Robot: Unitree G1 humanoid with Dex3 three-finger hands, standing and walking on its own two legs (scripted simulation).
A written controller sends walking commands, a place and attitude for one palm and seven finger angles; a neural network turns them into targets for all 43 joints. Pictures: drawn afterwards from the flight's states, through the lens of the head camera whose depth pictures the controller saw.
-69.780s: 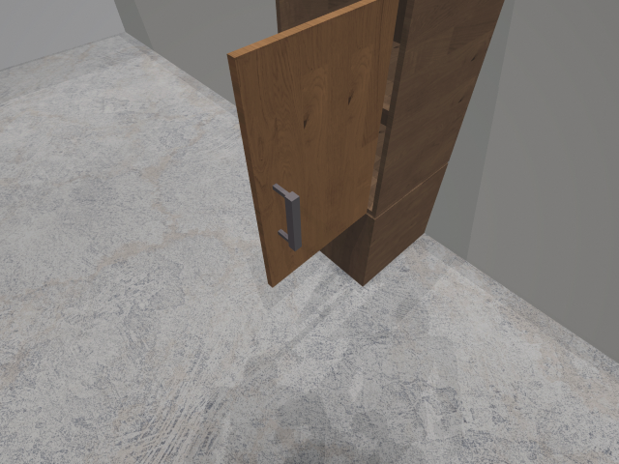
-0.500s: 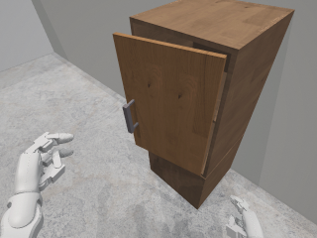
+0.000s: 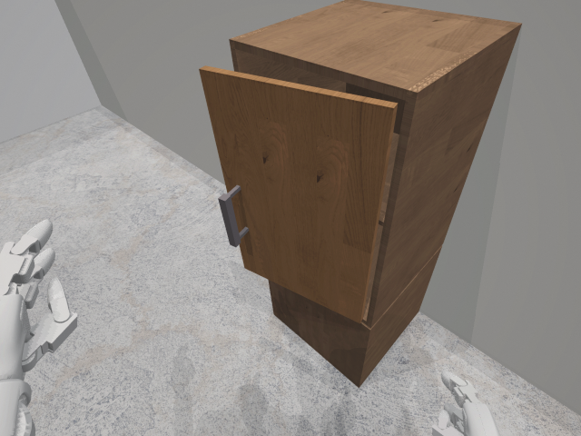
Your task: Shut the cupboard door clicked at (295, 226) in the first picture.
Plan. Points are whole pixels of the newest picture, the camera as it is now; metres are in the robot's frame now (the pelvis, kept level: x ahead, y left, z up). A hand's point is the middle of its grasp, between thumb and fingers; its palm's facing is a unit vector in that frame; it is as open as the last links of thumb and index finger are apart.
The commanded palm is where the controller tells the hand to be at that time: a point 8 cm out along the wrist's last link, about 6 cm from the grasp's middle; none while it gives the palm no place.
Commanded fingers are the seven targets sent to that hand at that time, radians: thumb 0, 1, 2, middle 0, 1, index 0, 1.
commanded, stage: draw the hand back to the body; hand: left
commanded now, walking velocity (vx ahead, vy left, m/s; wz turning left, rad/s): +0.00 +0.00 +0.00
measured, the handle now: (235, 216) +0.61 +0.22 -0.09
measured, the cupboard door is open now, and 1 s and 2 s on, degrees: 13 13 13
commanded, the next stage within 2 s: step back with the hand held close in 0.04 s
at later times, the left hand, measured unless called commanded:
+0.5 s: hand (55, 309) +0.19 +0.28 +0.16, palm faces +0.37 -0.77 -0.52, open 7.4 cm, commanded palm +0.13 +0.32 +0.17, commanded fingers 0.00 0.90 0.90 -0.20 -0.30 -0.20 -0.30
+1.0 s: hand out of the picture +0.12 +0.30 +0.16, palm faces +0.48 -0.76 -0.45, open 7.4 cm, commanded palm +0.06 +0.33 +0.17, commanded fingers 0.00 0.90 0.90 -0.20 -0.30 -0.20 -0.30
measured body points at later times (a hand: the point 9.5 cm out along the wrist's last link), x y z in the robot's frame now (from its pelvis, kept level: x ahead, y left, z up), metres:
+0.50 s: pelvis -0.01 +0.03 +0.00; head +0.00 +0.00 +0.44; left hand +0.17 +0.32 +0.18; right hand +0.16 -0.23 -0.10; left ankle -0.01 +0.11 -0.74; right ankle -0.02 -0.08 -0.74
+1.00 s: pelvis -0.08 +0.03 -0.02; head -0.08 +0.04 +0.43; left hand +0.09 +0.34 +0.18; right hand +0.08 -0.21 -0.10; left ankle -0.01 +0.11 -0.74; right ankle -0.02 -0.08 -0.74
